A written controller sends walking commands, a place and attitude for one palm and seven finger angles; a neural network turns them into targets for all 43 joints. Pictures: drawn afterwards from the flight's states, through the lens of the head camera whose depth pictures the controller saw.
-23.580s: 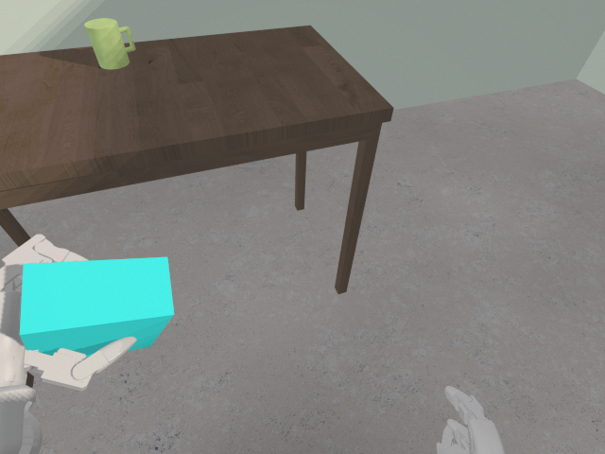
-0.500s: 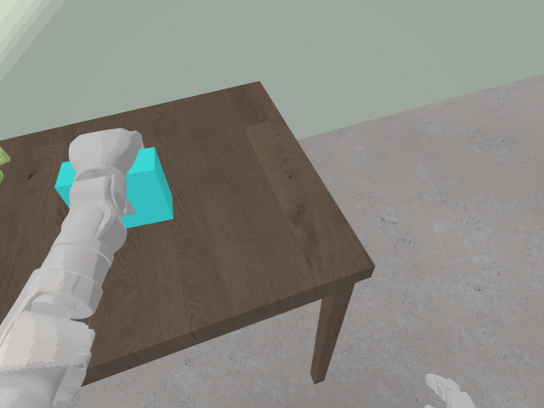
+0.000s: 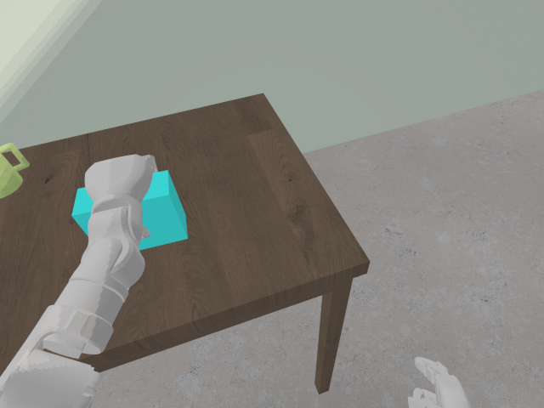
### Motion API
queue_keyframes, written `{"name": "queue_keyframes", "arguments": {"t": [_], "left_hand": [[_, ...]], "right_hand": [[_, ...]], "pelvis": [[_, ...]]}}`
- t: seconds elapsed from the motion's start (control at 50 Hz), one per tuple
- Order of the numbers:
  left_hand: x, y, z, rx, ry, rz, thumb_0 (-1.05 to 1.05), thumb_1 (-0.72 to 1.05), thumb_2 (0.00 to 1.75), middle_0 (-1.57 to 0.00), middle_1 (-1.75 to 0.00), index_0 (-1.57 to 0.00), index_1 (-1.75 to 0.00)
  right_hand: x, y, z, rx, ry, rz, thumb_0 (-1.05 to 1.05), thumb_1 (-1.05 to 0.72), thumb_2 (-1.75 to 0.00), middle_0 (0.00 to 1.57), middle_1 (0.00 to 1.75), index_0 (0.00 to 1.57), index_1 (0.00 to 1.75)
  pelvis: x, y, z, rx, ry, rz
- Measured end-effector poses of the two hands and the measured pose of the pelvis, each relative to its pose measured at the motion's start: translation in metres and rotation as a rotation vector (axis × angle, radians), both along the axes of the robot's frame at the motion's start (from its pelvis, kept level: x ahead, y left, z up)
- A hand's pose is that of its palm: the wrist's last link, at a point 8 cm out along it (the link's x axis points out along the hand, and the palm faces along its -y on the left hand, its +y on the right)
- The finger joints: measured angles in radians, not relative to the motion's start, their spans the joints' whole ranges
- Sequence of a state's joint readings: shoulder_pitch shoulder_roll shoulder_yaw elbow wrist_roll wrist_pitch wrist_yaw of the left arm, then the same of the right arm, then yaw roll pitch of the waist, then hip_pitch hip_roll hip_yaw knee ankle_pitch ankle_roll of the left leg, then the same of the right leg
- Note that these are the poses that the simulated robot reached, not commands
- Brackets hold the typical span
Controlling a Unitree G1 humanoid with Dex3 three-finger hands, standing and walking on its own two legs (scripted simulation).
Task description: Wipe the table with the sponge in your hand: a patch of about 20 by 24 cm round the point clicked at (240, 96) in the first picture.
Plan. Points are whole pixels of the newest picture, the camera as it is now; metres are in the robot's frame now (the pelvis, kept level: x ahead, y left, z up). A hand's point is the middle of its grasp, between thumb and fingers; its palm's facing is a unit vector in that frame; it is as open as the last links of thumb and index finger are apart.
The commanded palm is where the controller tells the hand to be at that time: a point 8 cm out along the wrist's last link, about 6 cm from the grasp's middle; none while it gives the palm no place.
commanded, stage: wipe back along the middle lane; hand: left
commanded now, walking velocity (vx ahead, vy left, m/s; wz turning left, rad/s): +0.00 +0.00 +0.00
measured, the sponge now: (139, 222) +0.37 +0.27 +0.07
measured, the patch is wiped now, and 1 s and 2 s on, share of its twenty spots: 0.75 0.85 0.85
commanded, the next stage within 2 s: slide across to the third lane in 0.90 s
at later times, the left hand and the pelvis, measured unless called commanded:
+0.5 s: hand (135, 224) +0.33 +0.24 +0.11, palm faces +0.07 -0.02 -1.00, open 9.8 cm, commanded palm +0.29 +0.24 +0.15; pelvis +0.00 +0.00 +0.00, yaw -1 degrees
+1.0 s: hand (138, 247) +0.29 +0.22 +0.11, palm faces +0.11 -0.06 -0.99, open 9.8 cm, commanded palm +0.25 +0.22 +0.15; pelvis -0.01 -0.01 +0.00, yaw -2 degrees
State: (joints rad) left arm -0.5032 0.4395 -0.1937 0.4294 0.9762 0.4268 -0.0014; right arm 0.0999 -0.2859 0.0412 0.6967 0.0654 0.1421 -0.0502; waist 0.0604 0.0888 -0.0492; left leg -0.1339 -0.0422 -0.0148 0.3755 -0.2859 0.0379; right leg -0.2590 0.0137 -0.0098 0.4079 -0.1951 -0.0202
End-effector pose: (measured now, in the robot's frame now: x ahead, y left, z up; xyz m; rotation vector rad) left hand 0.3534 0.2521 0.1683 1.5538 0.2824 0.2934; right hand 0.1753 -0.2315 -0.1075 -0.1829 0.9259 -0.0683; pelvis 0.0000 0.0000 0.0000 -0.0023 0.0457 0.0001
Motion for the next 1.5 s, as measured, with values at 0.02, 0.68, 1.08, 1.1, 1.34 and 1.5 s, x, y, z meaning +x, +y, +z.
{"name": "queue_keyframes", "arguments": {"t": [0.02, 0.68, 1.08, 1.1, 1.34, 1.5], "left_hand": [[-0.001, 0.0, 0.0, 0.001, 0.0, 0.002, -0.01, -0.47, 1.07, -0.74, -1.39, -0.73, -1.42], [-0.064, -0.025, -0.001, -0.041, -0.082, -0.001, 0.01, -0.46, 1.07, -0.72, -1.41, -0.73, -1.43], [-0.09, -0.039, -0.002, -0.062, -0.1, 0.003, 0.01, -0.47, 1.07, -0.71, -1.42, -0.73, -1.42], [-0.09, -0.04, -0.002, -0.062, -0.099, 0.002, 0.01, -0.47, 1.07, -0.71, -1.42, -0.73, -1.41], [-0.086, -0.077, 0.003, -0.074, -0.086, -0.083, 0.0, -0.48, 1.07, -0.74, -1.39, -0.76, -1.39], [-0.071, -0.113, 0.01, -0.132, -0.116, -0.16, 0.0, -0.49, 1.07, -0.75, -1.38, -0.77, -1.37]], "right_hand": [[0.001, 0.0, 0.001, 0.0, -0.006, 0.001, 0.01, -0.91, -0.9, 0.2, 0.3, 0.2, 0.3], [0.037, 0.016, 0.018, 0.06, -0.156, 0.07, 0.01, -0.91, -0.9, 0.2, 0.3, 0.2, 0.3], [0.038, 0.021, 0.021, 0.084, -0.176, 0.097, 0.02, -0.91, -0.9, 0.2, 0.3, 0.2, 0.3], [0.037, 0.021, 0.021, 0.083, -0.173, 0.098, 0.02, -0.91, -0.9, 0.2, 0.3, 0.2, 0.3], [0.038, 0.026, 0.021, 0.099, -0.167, 0.117, 0.02, -0.91, -0.9, 0.2, 0.3, 0.2, 0.3], [0.037, 0.03, 0.024, 0.13, -0.168, 0.128, 0.02, -0.91, -0.9, 0.2, 0.3, 0.2, 0.3]], "pelvis": [[-0.001, -0.001, 0.0, 0.001, -0.002, 0.0], [-0.003, -0.004, -0.003, 0.005, -0.051, -0.023], [-0.009, -0.006, -0.004, 0.009, -0.074, -0.032], [-0.01, -0.006, -0.004, 0.009, -0.075, -0.029], [-0.016, -0.008, -0.003, 0.014, -0.096, -0.02], [-0.018, -0.013, -0.002, 0.017, -0.094, -0.03]]}}
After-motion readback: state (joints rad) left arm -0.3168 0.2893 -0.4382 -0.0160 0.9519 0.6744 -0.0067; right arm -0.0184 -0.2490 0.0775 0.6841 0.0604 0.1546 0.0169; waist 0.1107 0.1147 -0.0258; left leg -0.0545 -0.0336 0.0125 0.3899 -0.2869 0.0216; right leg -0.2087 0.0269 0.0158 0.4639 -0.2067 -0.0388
